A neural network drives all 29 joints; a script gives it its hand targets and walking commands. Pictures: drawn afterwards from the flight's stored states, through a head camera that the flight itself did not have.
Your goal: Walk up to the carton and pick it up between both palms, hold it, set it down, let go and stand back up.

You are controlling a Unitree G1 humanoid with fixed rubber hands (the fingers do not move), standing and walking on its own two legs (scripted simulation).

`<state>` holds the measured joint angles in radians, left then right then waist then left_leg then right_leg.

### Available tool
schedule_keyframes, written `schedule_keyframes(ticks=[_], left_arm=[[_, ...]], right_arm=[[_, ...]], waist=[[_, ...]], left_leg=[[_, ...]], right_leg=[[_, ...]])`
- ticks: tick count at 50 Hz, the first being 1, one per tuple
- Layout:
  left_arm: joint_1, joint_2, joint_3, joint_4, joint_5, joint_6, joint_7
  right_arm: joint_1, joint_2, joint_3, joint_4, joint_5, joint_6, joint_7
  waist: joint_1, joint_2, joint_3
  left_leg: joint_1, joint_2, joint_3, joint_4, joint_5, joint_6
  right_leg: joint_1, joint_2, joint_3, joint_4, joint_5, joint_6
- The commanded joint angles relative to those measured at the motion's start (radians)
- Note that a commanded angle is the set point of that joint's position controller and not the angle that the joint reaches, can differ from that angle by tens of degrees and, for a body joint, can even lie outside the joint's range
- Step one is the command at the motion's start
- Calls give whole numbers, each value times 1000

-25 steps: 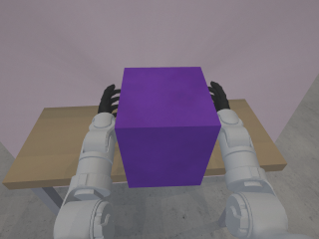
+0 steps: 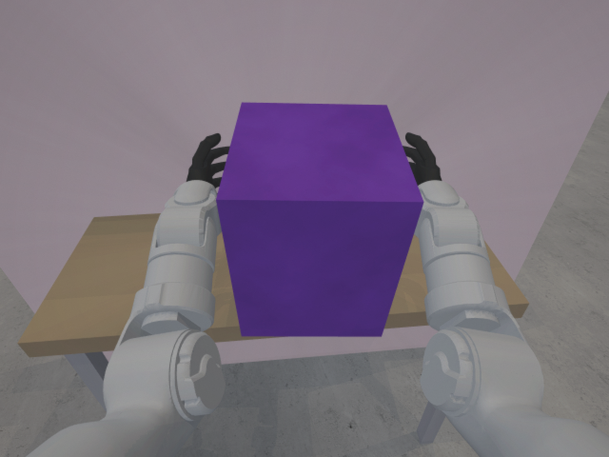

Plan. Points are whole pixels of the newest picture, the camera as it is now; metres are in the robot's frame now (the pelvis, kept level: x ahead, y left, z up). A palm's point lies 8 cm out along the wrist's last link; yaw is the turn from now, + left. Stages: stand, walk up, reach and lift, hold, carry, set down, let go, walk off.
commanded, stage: reach and lift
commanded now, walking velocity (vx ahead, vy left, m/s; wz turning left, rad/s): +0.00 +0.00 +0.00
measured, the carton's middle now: (313, 222) +0.40 +0.00 +0.16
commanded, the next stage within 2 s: hold in 1.28 s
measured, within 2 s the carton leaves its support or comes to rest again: neither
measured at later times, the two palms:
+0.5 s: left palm (206, 207) +0.40 +0.14 +0.19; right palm (420, 206) +0.40 -0.15 +0.19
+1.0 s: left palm (192, 216) +0.36 +0.15 +0.20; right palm (421, 212) +0.37 -0.14 +0.20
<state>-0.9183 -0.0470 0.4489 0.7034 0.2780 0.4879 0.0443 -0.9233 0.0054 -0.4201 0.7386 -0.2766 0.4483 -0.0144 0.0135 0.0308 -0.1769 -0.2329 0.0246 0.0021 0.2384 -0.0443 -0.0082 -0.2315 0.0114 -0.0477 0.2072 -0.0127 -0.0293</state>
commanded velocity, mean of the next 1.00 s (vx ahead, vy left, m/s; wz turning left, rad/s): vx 0.00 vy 0.00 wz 0.00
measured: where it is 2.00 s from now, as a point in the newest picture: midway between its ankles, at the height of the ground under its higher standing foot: outside the picture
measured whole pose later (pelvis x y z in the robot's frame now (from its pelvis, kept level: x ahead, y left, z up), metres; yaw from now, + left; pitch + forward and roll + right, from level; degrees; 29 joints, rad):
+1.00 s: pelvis +0.01 +0.01 +0.00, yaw +0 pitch -1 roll +0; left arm -0.59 -0.07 0.21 0.15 0.15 0.72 0.10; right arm -0.63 0.04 -0.21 0.21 -0.15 0.67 -0.04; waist -0.01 0.01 -0.10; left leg -0.13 0.01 0.01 0.17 -0.03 0.00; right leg -0.13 0.00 -0.03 0.14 0.00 -0.01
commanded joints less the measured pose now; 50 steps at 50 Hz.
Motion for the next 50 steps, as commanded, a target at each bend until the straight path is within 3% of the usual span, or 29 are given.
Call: schedule_keyframes(ticks=[1,4,6,7,11,17,21,23,24,26,29,33,39,41,42,50], left_arm=[[-540,-462,-228,-79,-46,-37,-148],[-507,-471,-232,-114,-33,-39,-157],[-502,-481,-247,-156,-43,-44,-162],[-495,-487,-264,-176,-42,-45,-165],[-443,-485,-318,-284,-54,-41,-164],[-257,-441,-442,-462,-114,2,-134],[-142,-409,-531,-557,-180,55,-105],[-105,-388,-558,-615,-207,81,-89],[-90,-390,-571,-630,-219,95,-79],[-86,-400,-603,-676,-252,115,-63],[-94,-427,-648,-715,-291,139,-47],[-96,-475,-692,-730,-308,152,-31],[-184,-502,-700,-727,-295,163,-32],[-172,-522,-680,-676,-267,174,-38],[-183,-521,-664,-673,-260,181,-44],[-178,-491,-620,-653,-235,201,-79]], right_arm=[[-543,476,241,-94,53,-28,144],[-522,484,256,-145,56,-31,155],[-526,493,273,-195,52,-38,162],[-515,493,285,-214,52,-41,163],[-458,513,337,-306,72,-35,157],[-255,455,448,-471,112,9,123],[-111,393,502,-537,154,66,93],[-71,377,526,-583,180,94,82],[-66,379,542,-602,205,104,77],[-81,375,580,-660,227,121,69],[-90,399,619,-704,267,146,61],[-128,428,669,-762,298,150,58],[-186,477,665,-698,286,165,71],[-203,481,650,-674,276,173,79],[-200,484,638,-657,271,176,83],[-173,465,576,-634,221,205,99]], waist=[[1,-49,-281],[14,-23,-289],[6,-62,-337],[5,-34,-336],[3,-64,-429],[-12,-51,-414],[-30,-30,-307],[-35,-20,-255],[-20,1,-230],[-27,-38,-220],[-38,-41,-232],[-22,-36,-248],[-29,-62,-247],[-17,-15,-227],[-5,-4,-210],[-33,-26,-177]], left_leg=[[20,-74,-5,-76,-155,27],[11,-76,2,-85,-119,31],[37,-74,-5,-95,-89,27],[51,-78,5,-101,-62,29],[113,-74,-6,-119,45,27],[258,-74,-4,-171,274,17],[308,-70,-3,-186,347,-4],[293,-70,-4,-193,314,-5],[295,-71,-1,-199,307,-6],[284,-67,-12,-181,296,-7],[270,-61,-12,-159,237,-6],[224,-59,-16,-128,175,-15],[157,-47,-13,-117,-26,-5],[129,-48,-2,-118,-63,-4],[106,-52,4,-113,-82,-4],[122,-55,0,-125,-95,-5]], right_leg=[[162,27,43,-61,-190,-2],[171,32,43,-56,-139,-3],[200,32,42,-67,-109,-2],[193,33,48,-74,-81,0],[265,30,52,-86,52,2],[372,30,52,-115,300,25],[406,33,49,-140,370,29],[414,27,55,-146,352,23],[418,24,48,-141,350,28],[411,28,46,-135,329,31],[386,20,52,-113,287,34],[337,12,55,-93,215,34],[247,13,34,-72,3,31],[230,13,33,-68,-47,30],[233,15,35,-68,-54,27],[263,25,30,-74,-54,23]])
